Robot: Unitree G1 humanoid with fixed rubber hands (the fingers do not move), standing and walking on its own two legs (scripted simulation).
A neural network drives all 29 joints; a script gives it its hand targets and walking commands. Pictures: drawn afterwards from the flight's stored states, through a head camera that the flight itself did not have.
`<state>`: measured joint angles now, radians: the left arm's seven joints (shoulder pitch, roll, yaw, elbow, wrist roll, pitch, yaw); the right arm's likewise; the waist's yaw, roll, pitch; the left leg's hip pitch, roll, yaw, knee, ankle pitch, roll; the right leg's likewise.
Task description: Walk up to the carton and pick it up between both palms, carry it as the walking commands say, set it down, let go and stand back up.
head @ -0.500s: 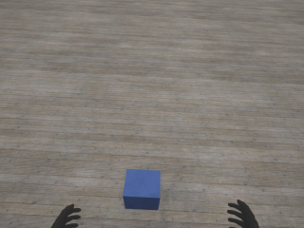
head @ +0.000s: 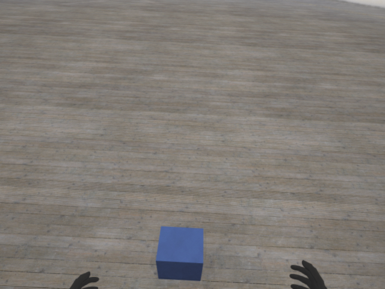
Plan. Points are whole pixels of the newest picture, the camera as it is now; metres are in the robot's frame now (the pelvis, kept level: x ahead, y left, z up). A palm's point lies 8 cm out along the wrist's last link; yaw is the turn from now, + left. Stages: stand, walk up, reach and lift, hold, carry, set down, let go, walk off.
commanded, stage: stand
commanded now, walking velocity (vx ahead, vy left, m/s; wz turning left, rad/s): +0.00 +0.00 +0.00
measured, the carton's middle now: (180, 253) +0.49 +0.06 -0.66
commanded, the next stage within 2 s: none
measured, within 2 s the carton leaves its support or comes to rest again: neither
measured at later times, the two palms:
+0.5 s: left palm out of the picture +0.09 +0.26 -0.09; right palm out of the picture +0.14 -0.25 -0.08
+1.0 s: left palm out of the picture +0.07 +0.27 -0.10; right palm out of the picture +0.12 -0.25 -0.08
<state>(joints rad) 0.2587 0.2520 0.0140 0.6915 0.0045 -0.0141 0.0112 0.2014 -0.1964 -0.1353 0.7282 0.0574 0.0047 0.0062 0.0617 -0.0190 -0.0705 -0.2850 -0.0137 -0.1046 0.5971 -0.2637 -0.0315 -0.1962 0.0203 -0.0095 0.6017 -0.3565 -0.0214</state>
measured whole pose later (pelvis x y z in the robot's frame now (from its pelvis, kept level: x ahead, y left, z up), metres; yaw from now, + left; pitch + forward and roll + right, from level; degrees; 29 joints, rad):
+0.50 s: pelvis -0.01 +0.00 +0.00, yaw +0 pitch -4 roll +0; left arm 0.26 0.25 0.02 0.73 0.00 -0.03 0.01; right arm 0.20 -0.20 -0.14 0.76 0.06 -0.01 0.01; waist 0.06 -0.01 -0.07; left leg -0.28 -0.01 -0.10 0.60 -0.25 -0.03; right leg -0.20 0.02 -0.01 0.60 -0.34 -0.02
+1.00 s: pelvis -0.02 +0.00 +0.00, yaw +0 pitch -4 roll +0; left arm 0.26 0.25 0.03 0.78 0.00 -0.04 0.01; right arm 0.21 -0.20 -0.14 0.80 0.06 -0.02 0.00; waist 0.06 -0.01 -0.07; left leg -0.28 -0.01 -0.10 0.60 -0.24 -0.03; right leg -0.20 0.02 -0.01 0.60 -0.33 -0.02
